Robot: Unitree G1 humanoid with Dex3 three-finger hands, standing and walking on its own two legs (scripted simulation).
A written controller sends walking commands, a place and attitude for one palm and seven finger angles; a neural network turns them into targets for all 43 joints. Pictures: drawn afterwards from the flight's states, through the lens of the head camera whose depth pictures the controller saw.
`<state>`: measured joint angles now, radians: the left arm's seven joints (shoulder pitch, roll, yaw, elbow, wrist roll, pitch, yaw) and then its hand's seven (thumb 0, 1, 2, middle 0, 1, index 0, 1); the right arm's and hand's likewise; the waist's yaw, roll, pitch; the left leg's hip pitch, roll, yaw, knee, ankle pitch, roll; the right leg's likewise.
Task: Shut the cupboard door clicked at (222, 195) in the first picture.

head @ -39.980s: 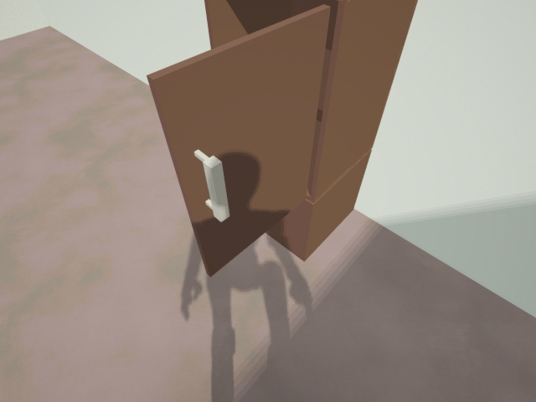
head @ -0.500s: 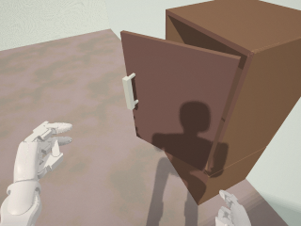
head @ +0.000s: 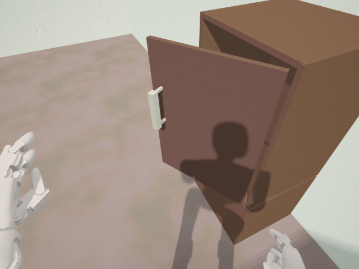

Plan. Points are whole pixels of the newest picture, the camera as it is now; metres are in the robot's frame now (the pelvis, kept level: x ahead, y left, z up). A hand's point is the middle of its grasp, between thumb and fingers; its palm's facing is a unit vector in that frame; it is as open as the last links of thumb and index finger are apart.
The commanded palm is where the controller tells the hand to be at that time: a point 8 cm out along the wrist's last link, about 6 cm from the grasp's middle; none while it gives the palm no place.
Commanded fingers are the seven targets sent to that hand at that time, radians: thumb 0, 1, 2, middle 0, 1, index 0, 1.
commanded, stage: draw the hand back to the body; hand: left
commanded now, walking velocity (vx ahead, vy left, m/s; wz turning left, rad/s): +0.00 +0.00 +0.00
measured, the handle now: (158, 108) +0.63 +0.16 +0.01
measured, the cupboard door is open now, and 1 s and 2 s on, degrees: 30 30 30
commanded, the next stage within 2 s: step back with the hand held close in 0.04 s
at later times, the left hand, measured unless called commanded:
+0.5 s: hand (42, 192) +0.19 +0.27 +0.15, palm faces +0.35 -0.80 -0.49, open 7.4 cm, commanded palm +0.13 +0.31 +0.17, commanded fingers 0.00 0.90 0.90 -0.20 -0.30 -0.20 -0.30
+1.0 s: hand out of the picture +0.09 +0.28 +0.15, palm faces +0.50 -0.76 -0.40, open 7.4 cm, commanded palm +0.03 +0.31 +0.17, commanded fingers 0.00 0.90 0.90 -0.20 -0.30 -0.20 -0.30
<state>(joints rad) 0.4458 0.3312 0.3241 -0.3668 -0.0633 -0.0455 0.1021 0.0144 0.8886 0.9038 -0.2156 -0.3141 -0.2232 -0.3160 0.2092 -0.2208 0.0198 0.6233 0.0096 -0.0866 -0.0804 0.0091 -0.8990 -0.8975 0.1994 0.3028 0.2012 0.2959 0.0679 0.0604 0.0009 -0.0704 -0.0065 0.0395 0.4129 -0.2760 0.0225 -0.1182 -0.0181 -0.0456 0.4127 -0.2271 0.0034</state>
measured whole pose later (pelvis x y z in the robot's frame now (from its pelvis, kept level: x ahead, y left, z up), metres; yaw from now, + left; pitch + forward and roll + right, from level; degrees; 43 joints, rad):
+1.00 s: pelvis -0.11 +0.01 -0.03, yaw +1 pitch -2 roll +0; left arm 0.46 0.36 0.43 -0.48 0.00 -0.22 0.15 0.01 0.89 0.90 -0.21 -0.30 -0.22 -0.31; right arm 0.24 -0.21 0.01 0.57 0.00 -0.03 -0.07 0.01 -0.90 -0.90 0.20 0.30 0.20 0.30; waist 0.02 -0.02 0.02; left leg -0.44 -0.01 0.05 0.76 -0.39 0.06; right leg -0.44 -0.02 0.01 0.66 -0.18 0.02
